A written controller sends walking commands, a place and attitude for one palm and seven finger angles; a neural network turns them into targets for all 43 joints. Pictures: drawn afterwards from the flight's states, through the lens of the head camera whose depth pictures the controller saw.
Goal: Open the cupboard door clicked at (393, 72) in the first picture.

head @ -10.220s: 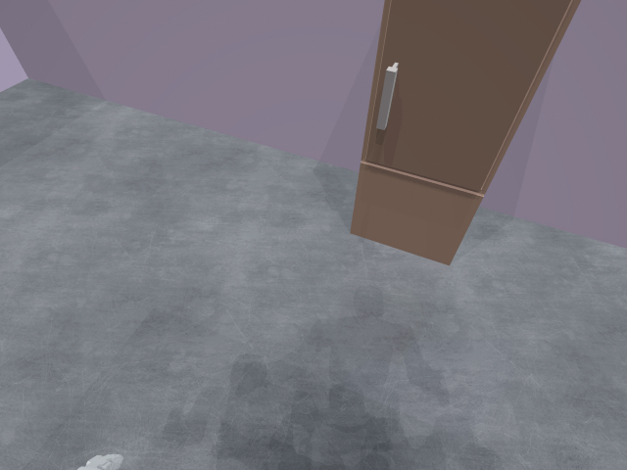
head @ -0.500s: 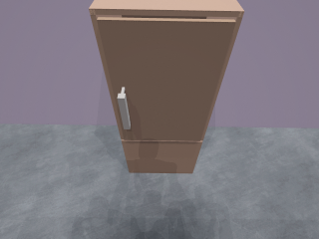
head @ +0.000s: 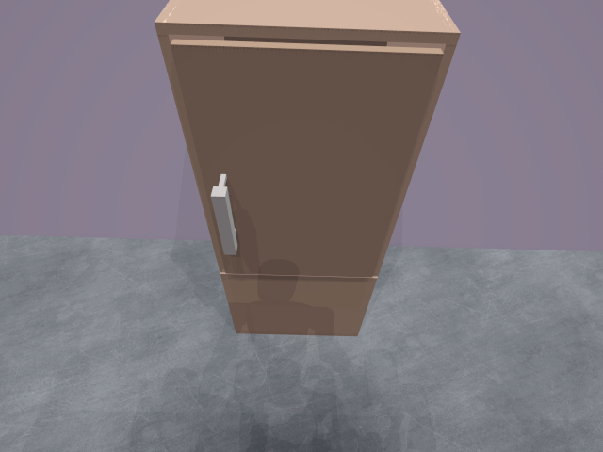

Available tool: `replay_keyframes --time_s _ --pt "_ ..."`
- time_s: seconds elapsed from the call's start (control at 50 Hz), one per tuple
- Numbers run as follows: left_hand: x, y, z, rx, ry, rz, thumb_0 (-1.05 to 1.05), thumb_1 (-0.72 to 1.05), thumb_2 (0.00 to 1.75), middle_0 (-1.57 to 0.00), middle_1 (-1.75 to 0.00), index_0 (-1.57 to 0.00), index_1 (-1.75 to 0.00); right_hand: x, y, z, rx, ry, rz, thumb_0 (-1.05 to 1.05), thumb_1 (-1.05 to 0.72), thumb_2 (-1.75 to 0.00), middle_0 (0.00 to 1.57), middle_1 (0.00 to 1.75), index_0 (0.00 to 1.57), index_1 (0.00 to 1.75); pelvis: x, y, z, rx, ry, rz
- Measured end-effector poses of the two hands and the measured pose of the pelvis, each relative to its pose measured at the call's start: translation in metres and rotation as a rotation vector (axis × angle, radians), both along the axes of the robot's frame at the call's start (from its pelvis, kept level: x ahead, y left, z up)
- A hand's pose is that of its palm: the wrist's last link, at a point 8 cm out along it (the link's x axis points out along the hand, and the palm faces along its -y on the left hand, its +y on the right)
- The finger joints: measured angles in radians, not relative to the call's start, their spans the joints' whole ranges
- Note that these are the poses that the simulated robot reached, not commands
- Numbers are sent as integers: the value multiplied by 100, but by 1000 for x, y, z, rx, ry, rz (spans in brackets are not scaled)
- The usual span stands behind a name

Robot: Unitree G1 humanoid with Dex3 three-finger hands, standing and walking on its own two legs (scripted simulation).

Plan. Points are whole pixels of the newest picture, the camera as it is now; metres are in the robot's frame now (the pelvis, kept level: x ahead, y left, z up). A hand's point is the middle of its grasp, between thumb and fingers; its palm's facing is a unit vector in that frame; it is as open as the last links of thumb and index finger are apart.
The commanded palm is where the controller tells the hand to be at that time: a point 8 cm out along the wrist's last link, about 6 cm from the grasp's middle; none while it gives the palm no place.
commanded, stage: look again from close up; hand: left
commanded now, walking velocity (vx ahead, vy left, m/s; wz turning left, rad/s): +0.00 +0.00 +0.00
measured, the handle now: (227, 215) +0.56 +0.19 -0.09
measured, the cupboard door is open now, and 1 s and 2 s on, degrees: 0 0 0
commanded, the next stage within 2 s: raise the hand with hooked fingers in 0.02 s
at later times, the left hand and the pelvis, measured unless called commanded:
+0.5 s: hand (163, 438) +0.15 +0.20 -0.08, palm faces +0.07 -1.00 -0.03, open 8.4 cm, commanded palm +0.13 +0.26 -0.07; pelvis -0.04 -0.03 -0.11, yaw +2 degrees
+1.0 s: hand (135, 410) +0.18 +0.25 -0.08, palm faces +0.05 -1.00 -0.03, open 11.4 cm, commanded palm +0.16 +0.30 -0.07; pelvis -0.06 +0.00 -0.11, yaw +0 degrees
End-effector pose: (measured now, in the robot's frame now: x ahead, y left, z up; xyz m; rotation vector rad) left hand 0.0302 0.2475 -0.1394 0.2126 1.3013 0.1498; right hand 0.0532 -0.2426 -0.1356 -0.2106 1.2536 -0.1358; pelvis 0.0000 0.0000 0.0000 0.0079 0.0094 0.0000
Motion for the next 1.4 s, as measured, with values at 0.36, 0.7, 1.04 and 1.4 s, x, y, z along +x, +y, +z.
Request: replay_keyframes --time_s 0.36,0.7,1.04,1.4 --pt "131 2 113 -47 -1142 5 1 80 85 -21 -36 -20 -37 92 -22 13 -35 -530 65 0 -91 -90 21 30 20 30 -14 -16 -40 8 171 32" --pt "102 17 62 -143 -1268 -120 1 42 69 -24 -60 -23 -61 102 -2 -58 -24 -596 152 1 -91 -90 21 30 20 30 -51 -29 -121 -56 282 45" --pt "131 56 57 -163 -1228 -124 0 3 52 -26 -86 -26 -86 25 -6 -53 -121 -433 66 1 -90 -90 21 30 21 30 -58 8 -111 -73 312 19" --pt "145 92 63 -136 -1232 -121 -1 -39 35 -29 -112 -29 -113 74 43 -32 -74 -527 187 1 -90 -90 21 30 21 30 -54 28 -107 -101 314 33"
